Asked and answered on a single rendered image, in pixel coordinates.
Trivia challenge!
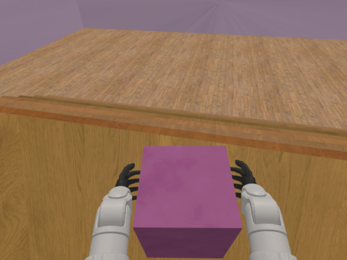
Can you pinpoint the right robot forearm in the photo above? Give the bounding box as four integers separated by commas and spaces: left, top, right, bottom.
241, 184, 297, 260

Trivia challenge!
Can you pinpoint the robot left hand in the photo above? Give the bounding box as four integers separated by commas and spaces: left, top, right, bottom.
115, 163, 140, 200

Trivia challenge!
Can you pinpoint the left robot forearm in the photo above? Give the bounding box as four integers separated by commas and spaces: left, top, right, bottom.
85, 186, 132, 260

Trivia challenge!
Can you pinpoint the carton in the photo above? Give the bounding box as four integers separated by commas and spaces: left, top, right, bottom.
133, 146, 242, 258

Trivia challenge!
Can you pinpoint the robot right hand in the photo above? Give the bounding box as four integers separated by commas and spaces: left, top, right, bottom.
230, 160, 256, 198

